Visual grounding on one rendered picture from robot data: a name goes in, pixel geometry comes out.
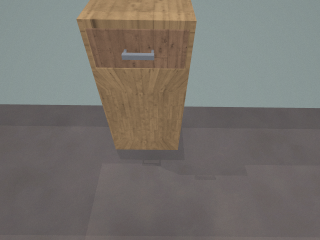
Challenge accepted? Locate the handle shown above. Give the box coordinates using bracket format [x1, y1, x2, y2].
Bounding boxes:
[121, 49, 155, 60]

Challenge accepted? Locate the drawer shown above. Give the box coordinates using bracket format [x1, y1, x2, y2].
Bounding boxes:
[85, 28, 189, 69]

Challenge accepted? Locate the cabinet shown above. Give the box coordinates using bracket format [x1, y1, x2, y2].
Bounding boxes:
[76, 0, 197, 150]

